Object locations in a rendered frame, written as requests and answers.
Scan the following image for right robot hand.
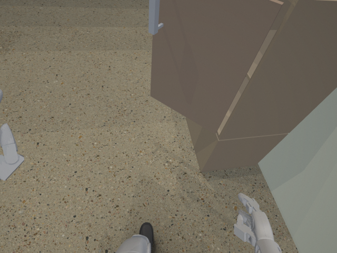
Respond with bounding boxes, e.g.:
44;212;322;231
234;193;274;247

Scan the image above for left robot hand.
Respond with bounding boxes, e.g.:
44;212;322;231
0;89;24;181

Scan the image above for robot left foot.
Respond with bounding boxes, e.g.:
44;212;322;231
139;222;153;253

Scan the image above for left robot shin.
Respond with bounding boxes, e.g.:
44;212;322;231
131;235;150;243

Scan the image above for cupboard door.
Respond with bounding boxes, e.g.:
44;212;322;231
150;0;283;134

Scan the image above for handle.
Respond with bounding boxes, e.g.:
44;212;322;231
148;0;163;35

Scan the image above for right robot forearm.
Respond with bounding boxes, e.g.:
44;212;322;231
255;239;282;253

